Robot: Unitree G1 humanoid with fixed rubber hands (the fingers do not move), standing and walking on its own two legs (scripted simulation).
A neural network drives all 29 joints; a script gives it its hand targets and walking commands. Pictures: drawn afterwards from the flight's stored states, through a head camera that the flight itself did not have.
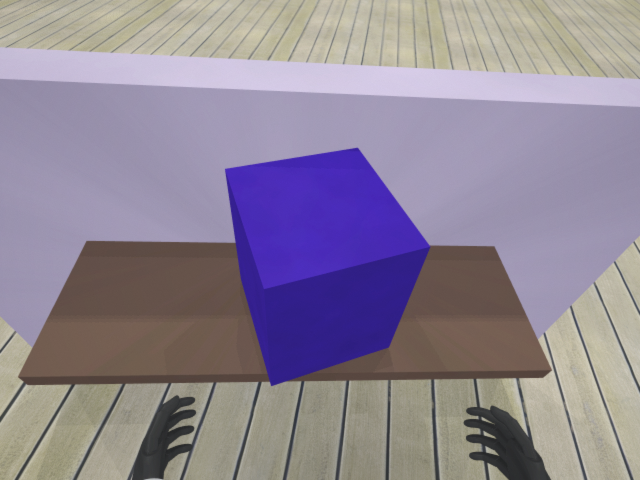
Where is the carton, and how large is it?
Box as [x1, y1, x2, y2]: [225, 148, 429, 385]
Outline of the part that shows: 357,148 225,169 241,280 271,385 388,347 428,251 429,245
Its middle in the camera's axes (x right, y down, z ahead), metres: -0.01 +0.04 +0.58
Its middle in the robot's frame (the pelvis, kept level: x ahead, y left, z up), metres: +0.40 +0.02 +0.02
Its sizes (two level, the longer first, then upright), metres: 0.210 0.200 0.250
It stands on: a table, 0.68 m high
